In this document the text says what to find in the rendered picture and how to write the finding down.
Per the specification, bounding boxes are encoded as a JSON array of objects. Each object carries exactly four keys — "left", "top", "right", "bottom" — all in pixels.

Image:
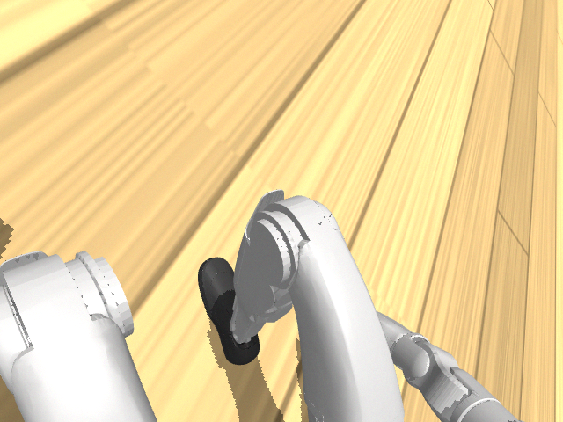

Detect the right robot foot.
[{"left": 198, "top": 258, "right": 260, "bottom": 365}]

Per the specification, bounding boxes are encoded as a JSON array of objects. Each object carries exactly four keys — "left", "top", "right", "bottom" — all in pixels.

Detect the right robot arm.
[{"left": 391, "top": 332, "right": 524, "bottom": 422}]

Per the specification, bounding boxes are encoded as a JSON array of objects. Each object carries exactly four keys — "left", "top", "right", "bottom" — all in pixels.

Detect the right robot hand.
[{"left": 377, "top": 311, "right": 412, "bottom": 355}]

